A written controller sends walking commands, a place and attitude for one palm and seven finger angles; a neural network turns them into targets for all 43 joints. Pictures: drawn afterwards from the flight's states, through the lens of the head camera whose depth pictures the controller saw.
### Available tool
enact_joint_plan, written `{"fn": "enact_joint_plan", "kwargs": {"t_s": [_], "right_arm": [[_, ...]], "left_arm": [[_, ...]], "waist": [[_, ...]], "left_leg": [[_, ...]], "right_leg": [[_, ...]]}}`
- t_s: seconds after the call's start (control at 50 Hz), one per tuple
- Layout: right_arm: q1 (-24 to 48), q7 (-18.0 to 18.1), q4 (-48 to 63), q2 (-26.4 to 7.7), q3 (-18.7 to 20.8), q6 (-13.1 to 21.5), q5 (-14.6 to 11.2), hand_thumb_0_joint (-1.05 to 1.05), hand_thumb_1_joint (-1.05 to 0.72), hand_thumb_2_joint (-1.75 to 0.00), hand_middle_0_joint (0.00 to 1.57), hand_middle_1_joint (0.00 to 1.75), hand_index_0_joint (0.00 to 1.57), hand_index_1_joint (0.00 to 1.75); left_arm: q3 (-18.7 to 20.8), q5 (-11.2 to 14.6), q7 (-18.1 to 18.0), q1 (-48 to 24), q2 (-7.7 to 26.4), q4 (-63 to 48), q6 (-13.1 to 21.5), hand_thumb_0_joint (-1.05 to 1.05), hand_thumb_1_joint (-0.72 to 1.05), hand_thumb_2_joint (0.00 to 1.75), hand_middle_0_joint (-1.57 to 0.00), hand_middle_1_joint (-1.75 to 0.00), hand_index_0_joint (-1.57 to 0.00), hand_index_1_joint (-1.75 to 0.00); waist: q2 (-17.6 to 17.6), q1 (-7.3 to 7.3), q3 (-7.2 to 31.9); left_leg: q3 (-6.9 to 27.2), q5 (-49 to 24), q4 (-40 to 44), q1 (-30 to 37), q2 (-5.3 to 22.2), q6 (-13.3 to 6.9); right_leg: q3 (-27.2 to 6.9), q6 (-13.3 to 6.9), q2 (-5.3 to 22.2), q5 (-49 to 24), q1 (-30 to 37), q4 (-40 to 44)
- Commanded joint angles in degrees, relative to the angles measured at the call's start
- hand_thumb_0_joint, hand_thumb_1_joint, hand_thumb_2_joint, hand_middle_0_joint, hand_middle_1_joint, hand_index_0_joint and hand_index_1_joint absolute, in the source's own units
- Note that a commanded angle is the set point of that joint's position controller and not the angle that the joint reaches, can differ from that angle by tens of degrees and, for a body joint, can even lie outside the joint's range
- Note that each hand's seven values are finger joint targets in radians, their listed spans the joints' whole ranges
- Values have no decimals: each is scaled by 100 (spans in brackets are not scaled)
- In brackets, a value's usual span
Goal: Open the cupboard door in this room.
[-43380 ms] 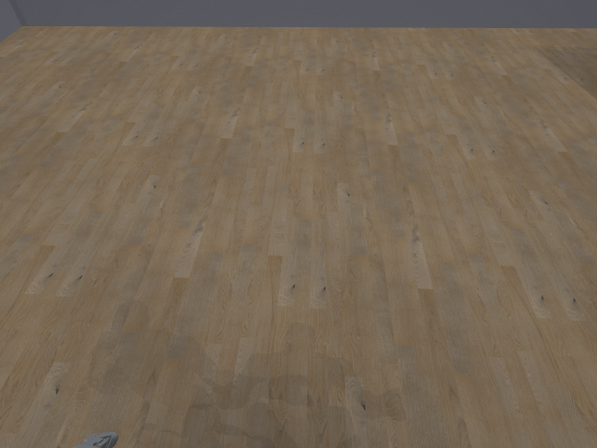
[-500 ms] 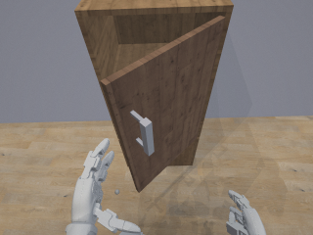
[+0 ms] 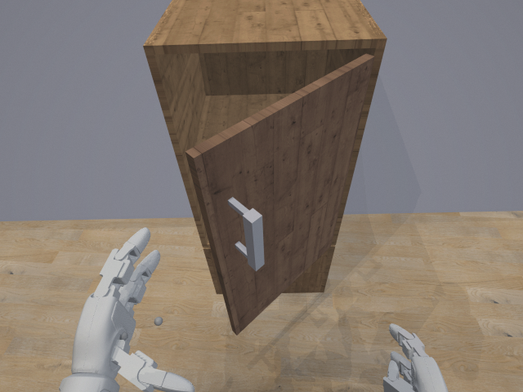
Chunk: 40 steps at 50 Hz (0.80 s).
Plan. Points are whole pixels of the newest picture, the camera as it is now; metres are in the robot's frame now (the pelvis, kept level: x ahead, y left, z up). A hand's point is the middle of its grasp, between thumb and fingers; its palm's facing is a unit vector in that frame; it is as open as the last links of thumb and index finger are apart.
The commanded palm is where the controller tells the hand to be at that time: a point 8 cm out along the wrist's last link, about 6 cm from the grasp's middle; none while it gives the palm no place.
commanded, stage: draw the hand back to the body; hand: left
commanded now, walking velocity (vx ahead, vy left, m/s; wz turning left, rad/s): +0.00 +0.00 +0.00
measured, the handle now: (246, 234) +0.35 +0.05 +0.07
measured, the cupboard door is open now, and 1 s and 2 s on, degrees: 43 43 43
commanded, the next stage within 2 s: step back with the hand held close in 1.20 s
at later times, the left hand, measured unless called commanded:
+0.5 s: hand (61, 291) +0.20 +0.23 +0.16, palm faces +0.26 -0.90 -0.34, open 13.0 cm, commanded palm +0.16 +0.28 +0.18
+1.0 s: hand out of the picture +0.21 +0.28 +0.21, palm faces +0.44 -0.81 -0.39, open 7.8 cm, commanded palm +0.16 +0.32 +0.22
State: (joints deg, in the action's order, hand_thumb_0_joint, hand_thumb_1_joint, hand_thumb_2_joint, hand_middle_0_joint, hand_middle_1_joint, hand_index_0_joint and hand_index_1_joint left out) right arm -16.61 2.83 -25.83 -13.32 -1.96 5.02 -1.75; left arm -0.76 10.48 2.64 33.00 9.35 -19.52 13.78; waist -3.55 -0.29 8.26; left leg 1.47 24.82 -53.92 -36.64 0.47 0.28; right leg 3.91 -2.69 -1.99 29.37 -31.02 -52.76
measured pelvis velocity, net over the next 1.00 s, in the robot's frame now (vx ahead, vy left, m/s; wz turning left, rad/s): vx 0.02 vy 0.03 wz -0.03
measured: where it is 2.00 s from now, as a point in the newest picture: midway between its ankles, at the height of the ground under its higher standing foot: outside the picture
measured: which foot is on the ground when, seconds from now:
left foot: down 0.00-1.00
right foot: down 0.00-1.00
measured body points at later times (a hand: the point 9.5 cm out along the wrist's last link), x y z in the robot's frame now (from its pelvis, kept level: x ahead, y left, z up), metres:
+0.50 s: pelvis +0.01 +0.03 +0.04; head -0.01 +0.02 +0.49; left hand +0.18 +0.28 +0.18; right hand +0.19 -0.19 -0.03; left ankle +0.02 +0.12 -0.69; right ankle -0.03 -0.09 -0.69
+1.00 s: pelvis +0.02 +0.03 +0.05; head +0.00 +0.01 +0.50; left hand +0.18 +0.32 +0.23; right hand +0.19 -0.20 -0.03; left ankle +0.02 +0.12 -0.69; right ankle -0.03 -0.09 -0.69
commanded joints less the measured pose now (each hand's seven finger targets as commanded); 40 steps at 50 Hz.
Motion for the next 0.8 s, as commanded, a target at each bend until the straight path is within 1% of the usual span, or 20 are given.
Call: {"fn": "enact_joint_plan", "kwargs": {"t_s": [0.0,0.06,0.1,0.12,0.14,0.16,0.18,0.2,0.22,0.24,0.3,0.36,0.46,0.5,0.52,0.56,0.66,0.7,0.76,0.78], "right_arm": [[651,62,976,-508,252,471,-23,0,-90,-90,20,30,20,30],[649,78,956,-509,221,528,-43,0,-90,-90,20,30,20,30],[689,102,908,-530,227,557,-54,0,-90,-90,20,30,20,30],[682,257,902,-524,269,436,30,0,-90,-90,20,30,20,30],[633,301,886,-425,217,386,53,0,-90,-90,20,30,20,30],[631,311,840,-428,196,351,62,0,-90,-90,20,30,20,30],[672,326,825,-442,177,314,67,0,-90,-90,20,30,20,30],[734,343,794,-460,176,288,74,0,-90,-90,20,30,20,30],[788,367,786,-473,160,275,85,0,-90,-90,20,30,20,30],[815,392,752,-483,160,269,92,0,-90,-90,20,30,20,30],[918,418,628,-476,111,282,108,0,-90,-90,20,30,20,30],[955,401,533,-467,94,336,111,0,-90,-90,20,30,20,30],[1033,343,370,-515,110,422,126,0,-90,-90,20,30,20,30],[1071,320,286,-545,133,427,142,0,-90,-90,20,30,20,30],[1071,307,270,-527,136,422,136,0,-90,-90,20,30,20,30],[1083,279,224,-554,156,409,138,0,-90,-90,20,30,20,30],[1102,236,109,-573,203,394,144,0,-90,-90,20,30,20,30],[1119,226,48,-585,216,400,142,0,-90,-90,20,30,20,30],[1144,231,22,-595,255,361,137,0,-90,-90,20,30,20,30],[1147,227,3,-597,261,359,137,0,-90,-90,20,30,20,30]], "left_arm": [[525,194,142,-165,596,-1562,268,0,-50,30,-15,-30,-15,-30],[551,259,207,-294,592,-1681,146,0,-40,34,-15,-30,-15,-30],[842,329,244,-179,807,-1639,34,0,-32,37,-16,-30,-16,-30],[908,-466,-250,-190,1641,-1994,-132,0,-29,39,-16,-30,-16,-30],[752,-499,-458,-33,1201,-1927,-285,0,-26,40,-16,-30,-16,-30],[593,-606,-567,23,1047,-1861,-391,0,-22,42,-16,-30,-16,-30],[585,-661,-648,-51,1062,-1892,-471,0,-18,43,-16,-30,-16,-30],[648,-697,-724,-109,1117,-1804,-533,0,-15,45,-16,-30,-16,-30],[668,-725,-773,-199,1136,-1858,-554,0,-12,47,-16,-30,-16,-30],[756,-750,-823,-321,1217,-1882,-569,0,-8,48,-16,-30,-16,-30],[1119,-788,-970,-396,1471,-1780,-599,0,2,52,-17,-30,-17,-30],[1150,-815,-1015,-475,1413,-1860,-580,0,13,57,-17,-30,-17,-30],[1371,-824,-1059,-530,1497,-1916,-557,0,31,64,-18,-30,-18,-30],[1668,-812,-1084,-370,1675,-1750,-578,0,37,68,-18,-30,-18,-30],[1643,-796,-1068,-391,1596,-1768,-573,0,41,69,-18,-30,-18,-30],[1800,-783,-1054,-547,1685,-1860,-559,0,48,72,-19,-30,-19,-30],[2238,-756,-1074,-717,1902,-1830,-532,0,65,80,-19,-30,-19,-30],[2431,-744,-1081,-756,2024,-1788,-516,0,73,82,-19,-30,-19,-30],[2640,-686,-1083,-911,2105,-1728,-508,0,83,87,-20,-30,-20,-30],[2737,-686,-1091,-976,2178,-1765,-490,0,87,88,-20,-30,-20,-30]], "waist": [[273,-78,432],[187,-55,309],[271,-124,330],[218,-264,233],[143,-141,89],[131,-131,-51],[119,-112,-158],[417,-109,-196],[488,-95,-244],[382,-98,-258],[135,-169,-370],[-72,-176,-330],[-102,-214,-337],[-1,-287,-362],[134,-255,-422],[-46,-261,-417],[-99,-293,-420],[-305,-317,-426],[-37,-304,-439],[-176,-318,-388]], "left_leg": [[20,-1081,753,853,-138,-184],[45,-1077,875,990,-131,-184],[63,-1125,918,1012,-126,-185],[-77,-1150,1078,1231,-33,-206],[-104,-1174,1144,1427,-61,-215],[-97,-1217,1218,1566,-37,-217],[-74,-1238,1324,1675,-5,-216],[-48,-1217,1414,1703,10,-226],[-33,-1179,1521,1807,17,-230],[-48,-1151,1623,1926,25,-232],[-37,-1064,1969,2119,23,-207],[19,-1295,2278,2418,70,-167],[109,-1712,2722,2702,143,-101],[101,-1903,2836,2732,161,-86],[101,-2027,2900,2757,181,-66],[78,-2145,2979,2852,191,-43],[91,-2346,3146,3023,233,21],[87,-2385,3196,3072,228,35],[25,-2330,3239,3114,217,1],[-7,-2360,3225,3144,193,-9]], "right_leg": [[-291,256,72,-1807,195,1148],[-183,240,33,-1722,130,1188],[-185,228,24,-1738,256,1248],[-578,174,230,-1761,295,1697],[-513,169,256,-1713,317,1839],[-441,177,239,-1687,323,1888],[-382,182,211,-1657,310,1942],[-366,187,200,-1598,416,2063],[-341,197,185,-1524,457,2125],[-352,199,188,-1496,500,2208],[-303,169,185,-1336,826,2456],[-246,159,167,-1518,1084,2518],[-195,154,136,-1809,1538,2688],[-188,144,127,-1940,1752,2792],[-170,156,127,-2007,1787,2813],[-192,158,123,-2066,1879,2901],[-188,156,103,-2155,2064,3052],[-207,140,101,-2199,2164,3135],[-210,159,95,-2271,2210,3211],[-227,150,97,-2315,2258,3227]]}}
